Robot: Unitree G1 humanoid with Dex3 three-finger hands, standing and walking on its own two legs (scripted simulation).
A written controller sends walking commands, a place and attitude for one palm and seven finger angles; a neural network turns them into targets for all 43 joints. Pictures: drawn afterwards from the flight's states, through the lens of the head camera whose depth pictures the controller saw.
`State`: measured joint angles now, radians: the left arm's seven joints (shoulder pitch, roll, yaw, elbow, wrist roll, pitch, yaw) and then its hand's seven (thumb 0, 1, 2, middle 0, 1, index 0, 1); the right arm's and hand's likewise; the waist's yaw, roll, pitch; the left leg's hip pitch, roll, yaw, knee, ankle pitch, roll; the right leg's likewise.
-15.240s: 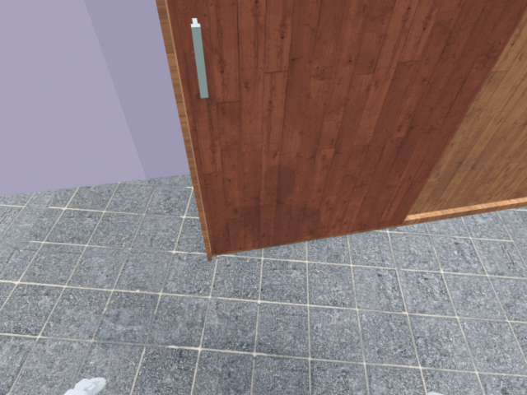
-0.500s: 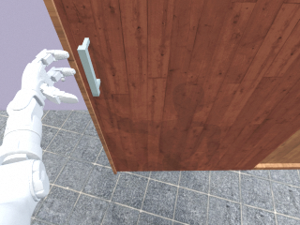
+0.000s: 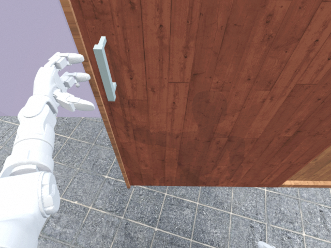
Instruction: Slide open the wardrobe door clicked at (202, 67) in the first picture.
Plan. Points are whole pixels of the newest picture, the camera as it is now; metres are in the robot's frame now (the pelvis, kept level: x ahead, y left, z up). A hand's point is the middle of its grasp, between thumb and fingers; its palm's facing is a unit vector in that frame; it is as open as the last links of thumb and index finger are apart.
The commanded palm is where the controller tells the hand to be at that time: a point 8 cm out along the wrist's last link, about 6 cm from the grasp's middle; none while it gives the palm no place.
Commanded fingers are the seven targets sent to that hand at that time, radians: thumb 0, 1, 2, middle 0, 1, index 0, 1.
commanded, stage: move the hooked fingers beside the handle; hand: left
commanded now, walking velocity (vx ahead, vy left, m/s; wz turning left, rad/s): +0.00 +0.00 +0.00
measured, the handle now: (107, 71) +0.51 +0.15 +0.15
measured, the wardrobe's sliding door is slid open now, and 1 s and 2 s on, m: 0.00 0.00 0.00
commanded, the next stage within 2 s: feel for the door with the fingertips in 0.12 s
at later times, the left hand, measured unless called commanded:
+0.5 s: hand (88, 85) +0.45 +0.19 +0.15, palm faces -0.03 -1.00 +0.02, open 14.0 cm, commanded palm +0.43 +0.23 +0.15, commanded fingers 0.00 -0.50 0.30 -0.30 -1.20 -0.30 -1.20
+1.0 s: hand (90, 80) +0.47 +0.18 +0.16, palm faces +0.00 -1.00 +0.00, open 13.9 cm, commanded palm +0.45 +0.23 +0.15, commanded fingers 0.00 -0.50 0.30 -0.30 -1.20 -0.30 -1.20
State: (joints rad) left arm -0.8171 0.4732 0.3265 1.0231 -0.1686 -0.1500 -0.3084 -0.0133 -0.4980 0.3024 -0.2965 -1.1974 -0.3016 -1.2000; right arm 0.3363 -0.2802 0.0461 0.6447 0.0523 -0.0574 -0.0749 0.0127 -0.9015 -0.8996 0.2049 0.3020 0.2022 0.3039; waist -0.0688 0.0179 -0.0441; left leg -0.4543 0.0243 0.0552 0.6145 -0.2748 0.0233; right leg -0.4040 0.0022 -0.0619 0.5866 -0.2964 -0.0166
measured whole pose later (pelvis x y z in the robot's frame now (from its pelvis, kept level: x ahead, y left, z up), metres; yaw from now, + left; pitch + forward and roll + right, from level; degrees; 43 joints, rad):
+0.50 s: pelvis +0.01 +0.00 +0.00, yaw +0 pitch +6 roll -1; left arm -0.78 0.41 0.29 0.95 -0.19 -0.13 -0.28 -0.01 -0.50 0.30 -0.30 -1.20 -0.30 -1.20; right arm 0.35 -0.28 0.03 0.66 0.06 -0.05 -0.07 0.01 -0.90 -0.90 0.20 0.30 0.20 0.30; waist -0.07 0.02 -0.06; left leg -0.44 0.03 0.05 0.62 -0.29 0.02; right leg -0.39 0.01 -0.06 0.59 -0.31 -0.02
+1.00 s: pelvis +0.01 -0.01 +0.00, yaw +0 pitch +7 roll -1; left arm -0.85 0.43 0.29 1.03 -0.17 -0.16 -0.27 -0.01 -0.50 0.30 -0.30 -1.21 -0.31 -1.20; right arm 0.35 -0.28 0.03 0.68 0.05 -0.04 -0.07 0.01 -0.90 -0.90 0.20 0.30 0.20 0.30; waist -0.07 0.02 -0.04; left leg -0.46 0.03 0.04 0.62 -0.28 0.01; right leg -0.40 0.01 -0.07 0.59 -0.31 -0.03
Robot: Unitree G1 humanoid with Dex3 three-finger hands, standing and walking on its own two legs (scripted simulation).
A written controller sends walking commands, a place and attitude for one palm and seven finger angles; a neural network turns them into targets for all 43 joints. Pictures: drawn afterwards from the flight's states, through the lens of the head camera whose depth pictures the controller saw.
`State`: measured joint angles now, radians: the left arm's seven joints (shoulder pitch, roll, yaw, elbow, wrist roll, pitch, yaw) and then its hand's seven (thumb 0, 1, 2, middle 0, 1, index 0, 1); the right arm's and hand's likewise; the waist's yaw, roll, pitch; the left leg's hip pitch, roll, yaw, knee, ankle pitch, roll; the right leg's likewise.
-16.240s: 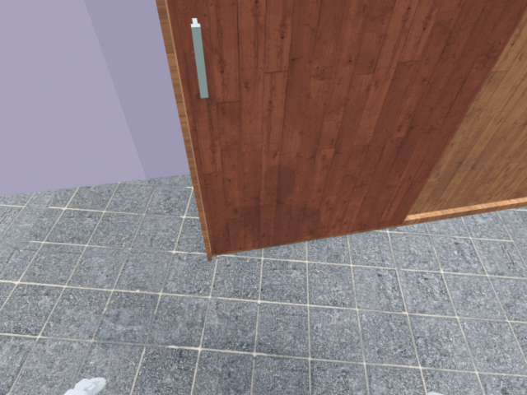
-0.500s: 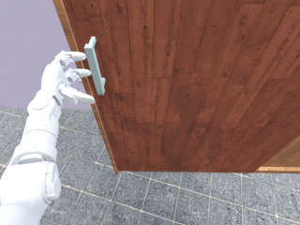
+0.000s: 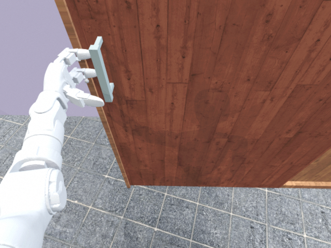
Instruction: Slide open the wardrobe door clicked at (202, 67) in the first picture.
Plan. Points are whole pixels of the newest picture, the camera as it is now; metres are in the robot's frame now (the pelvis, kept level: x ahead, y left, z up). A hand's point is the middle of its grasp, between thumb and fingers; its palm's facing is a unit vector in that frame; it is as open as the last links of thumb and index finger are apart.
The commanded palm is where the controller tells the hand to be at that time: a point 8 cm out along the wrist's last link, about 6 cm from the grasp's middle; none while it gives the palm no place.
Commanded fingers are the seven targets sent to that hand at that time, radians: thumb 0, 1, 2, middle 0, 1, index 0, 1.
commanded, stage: slide the fingers in behind the handle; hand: left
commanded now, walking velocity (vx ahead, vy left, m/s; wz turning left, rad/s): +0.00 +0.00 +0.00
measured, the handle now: (104, 71) +0.50 +0.16 +0.15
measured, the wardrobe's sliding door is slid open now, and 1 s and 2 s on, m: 0.00 0.00 0.00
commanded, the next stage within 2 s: grip the handle and tug to test in 1.92 s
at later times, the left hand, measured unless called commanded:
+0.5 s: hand (88, 83) +0.46 +0.18 +0.16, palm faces -0.03 -1.00 +0.01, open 13.9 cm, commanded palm +0.43 +0.23 +0.15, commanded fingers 0.00 -0.50 0.30 -0.30 -1.20 -0.30 -1.20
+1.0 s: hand (101, 84) +0.46 +0.16 +0.15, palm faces -0.03 -1.00 +0.01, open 13.9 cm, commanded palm +0.43 +0.21 +0.15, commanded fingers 0.00 -0.50 0.30 -0.30 -1.20 -0.30 -1.20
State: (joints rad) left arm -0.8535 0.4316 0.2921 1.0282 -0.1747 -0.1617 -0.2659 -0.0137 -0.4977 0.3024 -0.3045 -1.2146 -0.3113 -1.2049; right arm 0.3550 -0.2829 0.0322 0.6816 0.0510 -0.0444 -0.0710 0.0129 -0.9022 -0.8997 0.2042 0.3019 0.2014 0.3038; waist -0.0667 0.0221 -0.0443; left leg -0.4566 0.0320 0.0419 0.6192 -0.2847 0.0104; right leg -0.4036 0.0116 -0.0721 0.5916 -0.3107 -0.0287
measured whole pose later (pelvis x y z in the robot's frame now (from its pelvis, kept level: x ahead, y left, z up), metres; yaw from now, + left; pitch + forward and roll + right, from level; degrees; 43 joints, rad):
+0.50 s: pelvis -0.01 +0.01 +0.00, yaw -1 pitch +7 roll -1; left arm -0.83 0.41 0.29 1.01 -0.17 -0.18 -0.25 -0.01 -0.50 0.30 -0.31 -1.21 -0.31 -1.21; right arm 0.38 -0.28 0.03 0.67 0.04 -0.05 -0.05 0.01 -0.90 -0.90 0.20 0.30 0.20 0.30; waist -0.08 0.03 -0.07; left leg -0.48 0.03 0.06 0.64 -0.29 0.02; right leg -0.43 0.01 -0.06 0.61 -0.31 -0.02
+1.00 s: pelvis +0.00 +0.01 +0.00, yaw +0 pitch +7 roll -1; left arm -0.84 0.33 0.23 0.97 -0.16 -0.14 -0.17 -0.01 -0.50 0.30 -0.30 -1.20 -0.30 -1.20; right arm 0.33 -0.26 0.03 0.67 0.04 -0.07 -0.05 0.01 -0.90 -0.90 0.20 0.30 0.20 0.30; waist -0.06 0.02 -0.05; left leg -0.46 0.02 0.05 0.63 -0.29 0.02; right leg -0.41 0.00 -0.06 0.60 -0.31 -0.02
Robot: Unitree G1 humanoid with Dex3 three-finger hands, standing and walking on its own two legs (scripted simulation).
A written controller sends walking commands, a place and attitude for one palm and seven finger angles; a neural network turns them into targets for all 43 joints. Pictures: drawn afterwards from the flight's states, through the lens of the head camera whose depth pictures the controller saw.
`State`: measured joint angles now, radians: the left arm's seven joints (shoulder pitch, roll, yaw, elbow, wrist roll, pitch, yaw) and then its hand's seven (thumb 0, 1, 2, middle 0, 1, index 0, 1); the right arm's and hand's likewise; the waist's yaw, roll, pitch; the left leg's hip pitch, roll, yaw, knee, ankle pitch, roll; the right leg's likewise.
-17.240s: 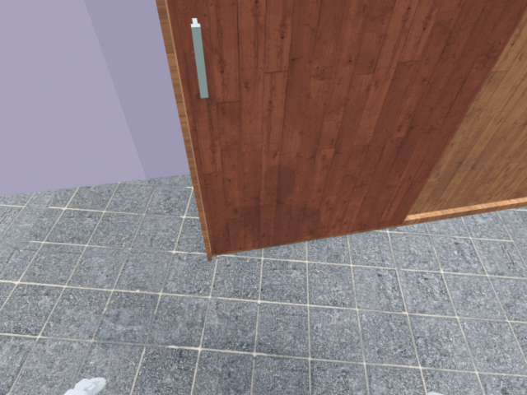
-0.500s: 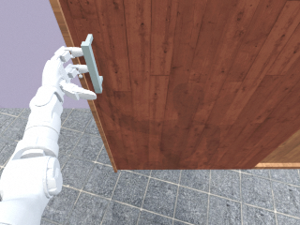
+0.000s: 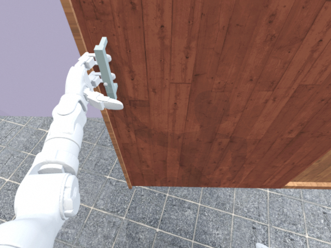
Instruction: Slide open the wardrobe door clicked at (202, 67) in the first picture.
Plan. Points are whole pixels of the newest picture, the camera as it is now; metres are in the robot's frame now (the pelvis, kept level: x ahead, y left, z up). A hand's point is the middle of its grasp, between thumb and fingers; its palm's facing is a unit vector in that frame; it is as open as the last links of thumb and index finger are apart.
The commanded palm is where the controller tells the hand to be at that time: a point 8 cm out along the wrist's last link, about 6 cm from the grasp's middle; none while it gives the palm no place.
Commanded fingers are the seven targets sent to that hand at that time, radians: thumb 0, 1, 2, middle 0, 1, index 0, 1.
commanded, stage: slide the fingers in behind the handle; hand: left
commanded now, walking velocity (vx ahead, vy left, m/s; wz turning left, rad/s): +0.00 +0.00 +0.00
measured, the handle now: (108, 71) +0.51 +0.15 +0.15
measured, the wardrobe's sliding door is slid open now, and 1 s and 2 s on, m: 0.00 0.00 0.00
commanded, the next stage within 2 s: grip the handle and tug to test in 0.92 s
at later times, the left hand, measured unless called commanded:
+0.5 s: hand (114, 86) +0.45 +0.13 +0.16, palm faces -0.02 -1.00 -0.01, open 14.0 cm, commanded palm +0.43 +0.18 +0.15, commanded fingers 0.00 -0.50 0.30 -0.30 -1.20 -0.30 -1.20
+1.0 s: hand (113, 85) +0.45 +0.13 +0.16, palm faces -0.02 -1.00 +0.00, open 14.0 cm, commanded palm +0.43 +0.18 +0.15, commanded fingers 0.00 -0.50 0.30 -0.30 -1.20 -0.30 -1.20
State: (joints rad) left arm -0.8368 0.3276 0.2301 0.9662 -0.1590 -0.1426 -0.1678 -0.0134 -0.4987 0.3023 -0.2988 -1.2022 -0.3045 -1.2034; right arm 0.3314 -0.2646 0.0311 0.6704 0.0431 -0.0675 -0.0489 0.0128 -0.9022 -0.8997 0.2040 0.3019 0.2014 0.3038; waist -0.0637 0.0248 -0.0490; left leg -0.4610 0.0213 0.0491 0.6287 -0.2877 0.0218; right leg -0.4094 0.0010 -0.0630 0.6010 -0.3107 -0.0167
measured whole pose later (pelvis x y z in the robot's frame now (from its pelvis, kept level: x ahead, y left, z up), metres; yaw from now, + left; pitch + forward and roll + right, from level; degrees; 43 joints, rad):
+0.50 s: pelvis +0.00 -0.01 +0.00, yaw +0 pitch +5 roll +0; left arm -0.76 0.29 0.21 0.87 -0.16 -0.14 -0.14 -0.01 -0.50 0.30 -0.30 -1.20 -0.30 -1.20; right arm 0.33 -0.26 0.02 0.67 0.05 -0.05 -0.05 0.01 -0.90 -0.90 0.20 0.30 0.20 0.30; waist -0.05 0.03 -0.05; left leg -0.41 0.04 0.05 0.60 -0.28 0.00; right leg -0.37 0.02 -0.06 0.58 -0.31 -0.04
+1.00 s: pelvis +0.00 -0.01 +0.00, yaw -1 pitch +5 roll +0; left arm -0.77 0.29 0.22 0.91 -0.16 -0.16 -0.13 -0.01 -0.50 0.30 -0.30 -1.20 -0.30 -1.20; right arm 0.34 -0.26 0.02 0.68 0.05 -0.05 -0.04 0.01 -0.90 -0.90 0.20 0.30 0.20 0.30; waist -0.06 0.03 -0.05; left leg -0.40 0.03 0.05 0.59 -0.27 0.01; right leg -0.36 0.02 -0.06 0.57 -0.30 -0.03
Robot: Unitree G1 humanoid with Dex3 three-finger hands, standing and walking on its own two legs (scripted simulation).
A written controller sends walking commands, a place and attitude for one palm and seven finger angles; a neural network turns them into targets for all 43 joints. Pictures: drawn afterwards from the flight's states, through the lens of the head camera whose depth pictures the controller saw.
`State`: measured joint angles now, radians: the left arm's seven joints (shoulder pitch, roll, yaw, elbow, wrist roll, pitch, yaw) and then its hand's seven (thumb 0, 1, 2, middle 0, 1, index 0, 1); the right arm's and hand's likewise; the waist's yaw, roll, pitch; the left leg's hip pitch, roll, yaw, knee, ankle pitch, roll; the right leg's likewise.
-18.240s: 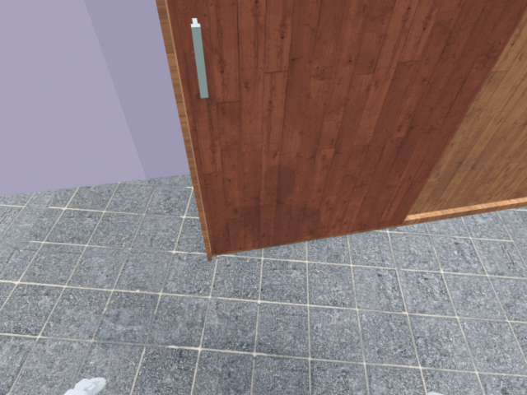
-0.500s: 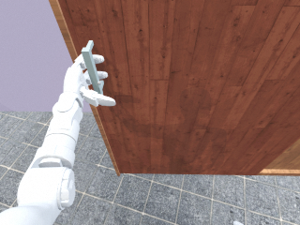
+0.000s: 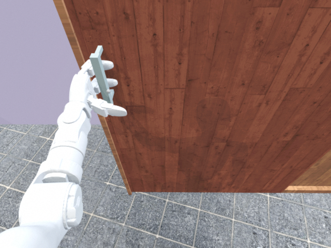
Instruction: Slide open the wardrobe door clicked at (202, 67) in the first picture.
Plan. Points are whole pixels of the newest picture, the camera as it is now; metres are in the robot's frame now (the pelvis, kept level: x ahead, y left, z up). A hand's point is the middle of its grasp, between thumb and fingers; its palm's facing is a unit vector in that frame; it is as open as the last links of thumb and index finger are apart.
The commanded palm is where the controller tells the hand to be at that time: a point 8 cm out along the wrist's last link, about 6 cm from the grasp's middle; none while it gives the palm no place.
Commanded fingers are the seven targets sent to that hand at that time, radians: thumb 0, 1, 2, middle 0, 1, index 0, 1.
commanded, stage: grip the handle and tug to test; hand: left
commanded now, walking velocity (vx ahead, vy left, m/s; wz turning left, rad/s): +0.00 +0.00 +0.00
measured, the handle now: (104, 78) +0.50 +0.17 +0.15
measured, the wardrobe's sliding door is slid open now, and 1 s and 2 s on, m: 0.00 0.00 0.00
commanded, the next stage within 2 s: tug the door sideways, standing still in 1.44 s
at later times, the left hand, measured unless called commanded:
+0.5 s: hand (110, 91) +0.45 +0.14 +0.15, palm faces -0.01 -1.00 -0.01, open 8.8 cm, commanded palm +0.43 +0.19 +0.15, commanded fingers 0.00 0.67 0.80 -0.43 -1.37 -0.43 -1.37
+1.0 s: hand (110, 90) +0.45 +0.14 +0.15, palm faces +0.00 -1.00 -0.01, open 5.3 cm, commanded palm +0.42 +0.19 +0.15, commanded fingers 0.00 0.90 0.90 -0.45 -1.40 -0.45 -1.40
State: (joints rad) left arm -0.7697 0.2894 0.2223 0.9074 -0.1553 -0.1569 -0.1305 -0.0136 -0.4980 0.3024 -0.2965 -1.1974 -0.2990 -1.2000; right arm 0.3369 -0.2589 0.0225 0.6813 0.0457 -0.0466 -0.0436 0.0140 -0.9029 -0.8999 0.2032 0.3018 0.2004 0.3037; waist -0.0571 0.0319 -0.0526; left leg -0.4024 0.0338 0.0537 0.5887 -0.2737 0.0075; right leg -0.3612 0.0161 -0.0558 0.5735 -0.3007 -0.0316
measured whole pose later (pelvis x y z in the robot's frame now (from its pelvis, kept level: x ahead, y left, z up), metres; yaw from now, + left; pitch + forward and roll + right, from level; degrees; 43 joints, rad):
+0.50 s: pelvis +0.00 +0.01 +0.00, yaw +0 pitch +5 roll -1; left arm -0.79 0.26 0.20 0.91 -0.14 -0.14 -0.09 0.00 0.23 0.61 -0.37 -1.30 -0.38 -1.30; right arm 0.33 -0.25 0.02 0.68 0.04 -0.05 -0.04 0.01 -0.90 -0.90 0.20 0.30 0.20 0.30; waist -0.06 0.03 -0.05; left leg -0.41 0.02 0.06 0.60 -0.28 0.02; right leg -0.37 0.01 -0.05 0.58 -0.30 -0.02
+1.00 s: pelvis +0.01 +0.00 +0.00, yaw +0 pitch +5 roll +0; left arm -0.73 0.27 0.21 0.84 -0.15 -0.12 -0.10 0.01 0.78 0.82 -0.41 -1.40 -0.39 -1.40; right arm 0.33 -0.26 0.01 0.68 0.04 -0.04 -0.04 0.01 -0.90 -0.90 0.20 0.30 0.20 0.30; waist -0.06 0.03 -0.05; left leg -0.38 0.03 0.06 0.58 -0.28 0.01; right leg -0.34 0.02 -0.05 0.56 -0.31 -0.03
